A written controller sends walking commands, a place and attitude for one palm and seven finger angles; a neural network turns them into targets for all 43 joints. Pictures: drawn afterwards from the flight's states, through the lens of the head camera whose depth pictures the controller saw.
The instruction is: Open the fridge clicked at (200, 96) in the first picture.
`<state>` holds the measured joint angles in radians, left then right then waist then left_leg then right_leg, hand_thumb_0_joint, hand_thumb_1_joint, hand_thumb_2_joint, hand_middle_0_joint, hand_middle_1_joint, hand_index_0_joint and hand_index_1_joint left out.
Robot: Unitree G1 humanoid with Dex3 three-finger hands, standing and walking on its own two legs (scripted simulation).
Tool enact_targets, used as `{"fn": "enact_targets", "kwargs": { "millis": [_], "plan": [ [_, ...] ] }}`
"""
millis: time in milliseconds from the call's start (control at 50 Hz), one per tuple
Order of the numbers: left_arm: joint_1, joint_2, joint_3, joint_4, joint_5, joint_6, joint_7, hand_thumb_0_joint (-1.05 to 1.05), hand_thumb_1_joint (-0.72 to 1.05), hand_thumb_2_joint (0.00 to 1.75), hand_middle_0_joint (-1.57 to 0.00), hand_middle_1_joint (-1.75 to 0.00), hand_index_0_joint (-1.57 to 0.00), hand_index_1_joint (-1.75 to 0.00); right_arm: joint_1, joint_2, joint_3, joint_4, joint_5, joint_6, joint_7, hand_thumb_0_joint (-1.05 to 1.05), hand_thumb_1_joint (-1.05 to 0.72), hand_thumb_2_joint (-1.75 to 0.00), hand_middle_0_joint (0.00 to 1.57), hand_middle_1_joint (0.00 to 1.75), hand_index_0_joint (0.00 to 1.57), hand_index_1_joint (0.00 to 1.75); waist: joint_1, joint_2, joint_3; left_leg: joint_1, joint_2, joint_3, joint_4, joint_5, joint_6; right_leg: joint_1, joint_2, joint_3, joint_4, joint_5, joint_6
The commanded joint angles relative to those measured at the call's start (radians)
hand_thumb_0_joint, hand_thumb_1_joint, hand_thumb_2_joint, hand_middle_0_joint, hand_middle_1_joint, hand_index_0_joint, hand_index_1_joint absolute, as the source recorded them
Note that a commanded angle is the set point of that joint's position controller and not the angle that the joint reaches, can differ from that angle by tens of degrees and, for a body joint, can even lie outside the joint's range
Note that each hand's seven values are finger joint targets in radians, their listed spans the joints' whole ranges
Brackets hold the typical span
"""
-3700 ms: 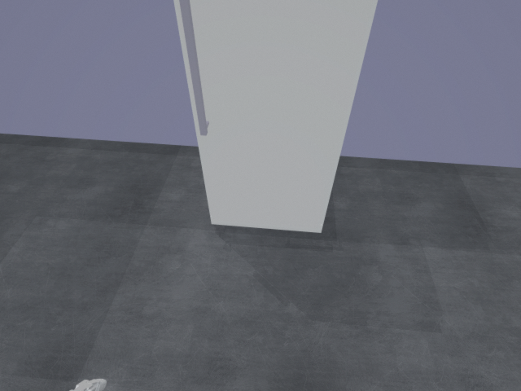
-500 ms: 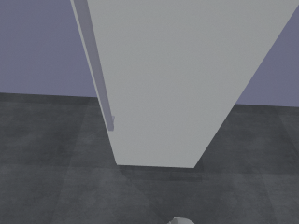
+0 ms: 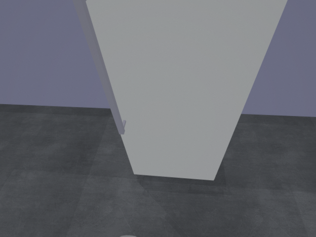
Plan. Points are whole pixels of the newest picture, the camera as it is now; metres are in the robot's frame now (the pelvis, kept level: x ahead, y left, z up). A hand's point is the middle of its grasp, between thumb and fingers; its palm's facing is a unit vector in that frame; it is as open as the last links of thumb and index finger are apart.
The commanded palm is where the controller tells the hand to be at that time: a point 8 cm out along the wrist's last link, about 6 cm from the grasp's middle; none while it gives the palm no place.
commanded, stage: come to a stop and stand still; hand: left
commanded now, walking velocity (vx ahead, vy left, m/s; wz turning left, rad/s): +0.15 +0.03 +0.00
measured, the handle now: (108, 81) +0.54 +0.21 +0.09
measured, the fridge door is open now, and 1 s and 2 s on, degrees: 0 0 0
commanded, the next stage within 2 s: look again from close up in 0.94 s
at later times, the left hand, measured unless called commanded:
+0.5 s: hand out of the picture +0.01 +0.22 -0.18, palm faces +0.00 -0.98 -0.18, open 7.3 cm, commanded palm none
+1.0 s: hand out of the picture +0.02 +0.19 -0.18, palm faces +0.05 -0.98 -0.20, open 7.2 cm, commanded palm none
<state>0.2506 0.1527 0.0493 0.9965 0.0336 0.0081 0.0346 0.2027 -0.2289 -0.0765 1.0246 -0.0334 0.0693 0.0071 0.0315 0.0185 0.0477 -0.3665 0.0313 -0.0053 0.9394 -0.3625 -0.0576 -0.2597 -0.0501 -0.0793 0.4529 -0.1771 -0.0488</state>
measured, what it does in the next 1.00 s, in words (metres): steps on the spot: left foot, then right foot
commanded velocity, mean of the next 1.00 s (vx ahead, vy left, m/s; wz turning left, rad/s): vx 0.03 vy -0.04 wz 0.00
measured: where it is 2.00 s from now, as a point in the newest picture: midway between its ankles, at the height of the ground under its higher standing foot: outside the picture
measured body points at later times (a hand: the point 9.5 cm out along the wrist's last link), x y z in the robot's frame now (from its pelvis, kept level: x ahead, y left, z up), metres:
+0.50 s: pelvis +0.00 +0.04 +0.00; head +0.01 +0.05 +0.45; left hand +0.01 +0.27 -0.17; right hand -0.06 -0.16 -0.16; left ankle -0.04 +0.16 -0.74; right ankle +0.02 -0.07 -0.73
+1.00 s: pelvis +0.01 +0.02 +0.00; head +0.01 +0.02 +0.45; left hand +0.02 +0.24 -0.16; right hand +0.02 -0.20 -0.16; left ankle -0.04 +0.16 -0.74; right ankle +0.03 -0.07 -0.74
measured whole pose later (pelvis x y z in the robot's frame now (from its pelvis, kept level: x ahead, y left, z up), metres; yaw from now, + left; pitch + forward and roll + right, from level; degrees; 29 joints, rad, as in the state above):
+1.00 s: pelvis +0.01 +0.02 +0.00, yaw +0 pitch -2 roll -1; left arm 0.25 0.15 0.01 1.14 0.01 -0.01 0.04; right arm 0.27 -0.14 -0.01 1.14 -0.02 -0.01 -0.05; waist 0.00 0.01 0.03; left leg -0.06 0.06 0.01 0.40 -0.30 -0.05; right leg -0.17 0.02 -0.09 0.41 -0.21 -0.04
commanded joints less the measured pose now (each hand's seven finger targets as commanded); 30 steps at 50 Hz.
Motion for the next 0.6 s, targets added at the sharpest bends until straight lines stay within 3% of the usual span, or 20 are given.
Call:
{"fn": "enact_targets", "kwargs": {
  "millis": [0, 40, 80, 100, 120, 140, 160, 180, 200, 220, 240, 280, 340, 420, 440, 480, 500, 520, 540, 580],
  "plan": [
    [0.064, 0.207, 0.050, -0.031, 0.005, -0.015, -0.001, 0.00, 0.90, 0.90, -0.20, -0.30, -0.20, -0.30, 0.017, -0.022, 0.003, -0.066, 0.010, -0.031, 0.003, 0.00, -0.90, -0.90, 0.20, 0.30, 0.20, 0.30, 0.021, -0.198, -0.033, -0.012, 0.001, 0.037, -0.175, -0.048, 0.015, 0.060, -0.247, 0.323, -0.288, -0.286, -0.099],
    [0.058, 0.214, 0.049, -0.020, 0.005, -0.014, -0.005, 0.00, 0.90, 0.90, -0.20, -0.30, -0.20, -0.30, 0.040, -0.015, 0.010, -0.059, 0.014, -0.042, 0.001, 0.00, -0.90, -0.90, 0.20, 0.30, 0.20, 0.30, 0.014, -0.207, -0.038, 0.073, -0.014, 0.054, -0.259, -0.053, 0.028, 0.015, -0.232, 0.307, -0.298, -0.295, -0.091],
    [0.036, 0.204, 0.047, -0.007, 0.001, -0.010, -0.006, 0.00, 0.90, 0.90, -0.20, -0.30, -0.20, -0.30, 0.120, 0.002, 0.017, -0.029, 0.017, -0.055, -0.005, 0.00, -0.90, -0.90, 0.20, 0.30, 0.20, 0.30, -0.022, -0.200, -0.050, 0.225, -0.034, 0.078, -0.418, 0.003, 0.041, -0.063, -0.185, 0.256, -0.276, -0.323, -0.055],
    [0.016, 0.201, 0.043, -0.002, -0.004, -0.005, -0.007, 0.00, 0.90, 0.90, -0.20, -0.30, -0.20, -0.30, 0.186, 0.007, 0.022, -0.004, 0.019, -0.063, -0.010, 0.00, -0.90, -0.90, 0.20, 0.30, 0.20, 0.30, -0.056, -0.187, -0.057, 0.322, -0.041, 0.092, -0.525, 0.059, 0.046, -0.119, -0.152, 0.217, -0.240, -0.363, -0.024],
    [0.023, 0.168, 0.033, 0.005, -0.012, 0.000, -0.011, 0.00, 0.90, 0.90, -0.20, -0.30, -0.20, -0.30, 0.218, -0.012, 0.023, 0.011, 0.019, -0.071, -0.018, 0.00, -0.90, -0.90, 0.20, 0.30, 0.20, 0.30, -0.065, -0.104, -0.049, 0.394, -0.013, 0.063, -0.591, 0.051, 0.050, -0.190, -0.107, 0.178, -0.170, -0.382, 0.004],
    [0.034, 0.120, 0.021, 0.004, -0.019, 0.004, -0.016, 0.00, 0.90, 0.90, -0.20, -0.30, -0.20, -0.30, 0.236, -0.062, 0.013, 0.014, 0.010, -0.077, -0.026, 0.00, -0.90, -0.90, 0.20, 0.30, 0.20, 0.30, -0.076, 0.080, -0.016, 0.366, 0.115, -0.130, -0.702, -0.135, 0.088, -0.270, -0.028, 0.112, -0.005, -0.379, 0.038],
    [0.034, 0.065, 0.011, -0.009, -0.021, 0.006, -0.018, 0.00, 0.90, 0.90, -0.20, -0.30, -0.20, -0.30, 0.213, -0.133, 0.005, -0.006, 0.004, -0.074, -0.033, 0.00, -0.90, -0.90, 0.20, 0.30, 0.20, 0.30, -0.076, 0.276, 0.048, 0.240, 0.293, -0.351, -0.858, -0.377, 0.145, -0.314, 0.038, 0.000, 0.184, -0.309, 0.065],
    [0.003, 0.079, 0.012, -0.017, -0.010, 0.004, -0.021, 0.00, 0.90, 0.90, -0.20, -0.30, -0.20, -0.30, 0.162, -0.136, 0.008, -0.031, 0.005, -0.071, -0.039, 0.00, -0.90, -0.90, 0.20, 0.30, 0.20, 0.30, -0.062, 0.195, 0.123, 0.113, 0.342, -0.384, -0.897, -0.376, 0.183, -0.300, 0.013, 0.056, 0.279, -0.265, 0.058],
    [0.025, 0.076, 0.015, 0.003, -0.004, 0.001, -0.028, 0.00, 0.90, 0.90, -0.20, -0.30, -0.20, -0.30, 0.107, -0.124, 0.020, -0.036, 0.000, -0.077, -0.041, 0.00, -0.90, -0.90, 0.20, 0.30, 0.20, 0.30, -0.038, 0.159, 0.102, 0.062, 0.315, -0.369, -0.895, -0.361, 0.192, -0.248, 0.005, 0.081, 0.345, -0.224, 0.059],
    [0.051, 0.075, 0.017, 0.035, 0.004, 0.010, -0.030, 0.00, 0.90, 0.90, -0.20, -0.30, -0.20, -0.30, 0.084, -0.091, 0.027, -0.024, 0.002, -0.084, -0.046, 0.00, -0.90, -0.90, 0.20, 0.30, 0.20, 0.30, -0.022, 0.155, 0.124, 0.074, 0.258, -0.287, -0.877, -0.257, 0.161, -0.255, 0.014, 0.086, 0.402, -0.183, 0.062],
    [0.076, 0.077, 0.017, 0.053, 0.000, 0.011, -0.034, 0.00, 0.90, 0.90, -0.20, -0.30, -0.20, -0.30, 0.087, -0.072, 0.035, -0.020, 0.007, -0.089, -0.051, 0.00, -0.90, -0.90, 0.20, 0.30, 0.20, 0.30, -0.017, 0.133, 0.118, 0.102, 0.230, -0.224, -0.854, -0.156, 0.149, -0.262, 0.014, 0.095, 0.439, -0.142, 0.067],
    [0.097, 0.076, 0.017, 0.071, -0.005, 0.005, -0.039, 0.00, 0.90, 0.90, -0.20, -0.30, -0.20, -0.30, 0.111, -0.049, 0.042, -0.003, 0.014, -0.099, -0.058, 0.00, -0.90, -0.90, 0.20, 0.30, 0.20, 0.30, -0.012, 0.111, 0.111, 0.155, 0.197, -0.154, -0.824, 0.023, 0.145, -0.281, 0.008, 0.095, 0.464, -0.089, 0.079],
    [0.076, 0.068, 0.010, 0.063, -0.010, 0.009, -0.034, 0.00, 0.90, 0.90, -0.20, -0.30, -0.20, -0.30, 0.175, -0.035, 0.042, 0.027, 0.015, -0.103, -0.067, 0.00, -0.90, -0.90, 0.20, 0.30, 0.20, 0.30, -0.029, 0.118, 0.085, 0.219, 0.207, -0.122, -0.770, 0.256, 0.174, -0.270, -0.002, 0.087, 0.427, -0.107, 0.092],
    [0.014, 0.036, -0.005, 0.046, -0.021, -0.001, -0.025, 0.00, 0.90, 0.90, -0.20, -0.30, -0.20, -0.30, 0.206, -0.023, 0.039, 0.065, 0.007, -0.099, -0.066, 0.00, -0.90, -0.90, 0.20, 0.30, 0.20, 0.30, -0.052, 0.146, 0.061, 0.215, 0.216, -0.114, -0.677, 0.457, 0.207, -0.112, 0.002, 0.037, 0.195, -0.191, 0.082],
    [0.027, 0.032, -0.005, 0.055, -0.022, -0.004, -0.023, 0.00, 0.90, 0.90, -0.20, -0.30, -0.20, -0.30, 0.213, -0.019, 0.038, 0.075, 0.008, -0.098, -0.067, 0.00, -0.90, -0.90, 0.20, 0.30, 0.20, 0.30, -0.046, 0.138, 0.056, 0.192, 0.208, -0.113, -0.650, 0.464, 0.200, -0.058, 0.011, 0.031, 0.132, -0.160, 0.079],
    [0.089, 0.042, -0.002, 0.083, -0.020, -0.016, -0.019, 0.00, 0.90, 0.90, -0.20, -0.30, -0.20, -0.30, 0.214, -0.007, 0.036, 0.088, 0.017, -0.098, -0.065, 0.00, -0.90, -0.90, 0.20, 0.30, 0.20, 0.30, -0.016, 0.066, 0.014, 0.153, 0.155, -0.081, -0.559, 0.420, 0.145, 0.096, 0.011, 0.033, -0.059, 0.036, 0.073],
    [0.122, 0.067, 0.000, 0.101, -0.021, -0.026, -0.012, 0.00, 0.90, 0.90, -0.20, -0.30, -0.20, -0.30, 0.231, 0.024, 0.042, 0.091, 0.024, -0.103, -0.061, 0.00, -0.90, -0.90, 0.20, 0.30, 0.20, 0.30, -0.011, -0.006, -0.036, 0.095, 0.114, -0.046, -0.508, 0.336, 0.104, 0.213, -0.052, 0.114, -0.086, 0.147, 0.056],
    [0.133, 0.095, 0.000, 0.117, -0.023, -0.034, -0.005, 0.00, 0.90, 0.90, -0.20, -0.30, -0.20, -0.30, 0.234, 0.064, 0.051, 0.088, 0.031, -0.103, -0.058, 0.00, -0.90, -0.90, 0.20, 0.30, 0.20, 0.30, -0.019, -0.083, -0.051, 0.040, 0.067, 0.006, -0.498, 0.158, 0.068, 0.263, -0.146, 0.197, -0.086, 0.253, 0.019],
    [0.124, 0.119, -0.001, 0.122, -0.025, -0.034, -0.004, 0.00, 0.90, 0.90, -0.20, -0.30, -0.20, -0.30, 0.238, 0.080, 0.055, 0.089, 0.030, -0.100, -0.053, 0.00, -0.90, -0.90, 0.20, 0.30, 0.20, 0.30, -0.026, -0.111, -0.039, 0.035, 0.032, 0.028, -0.508, 0.039, 0.055, 0.235, -0.196, 0.211, -0.091, 0.261, -0.014],
    [0.097, 0.103, -0.003, 0.122, -0.026, -0.038, 0.000, 0.00, 0.90, 0.90, -0.20, -0.30, -0.20, -0.30, 0.253, 0.077, 0.051, 0.109, 0.022, -0.086, -0.055, 0.00, -0.90, -0.90, 0.20, 0.30, 0.20, 0.30, -0.037, -0.223, -0.065, 0.123, 0.042, 0.039, -0.487, 0.073, 0.049, 0.182, -0.160, 0.197, -0.116, 0.231, -0.035]
  ]
}}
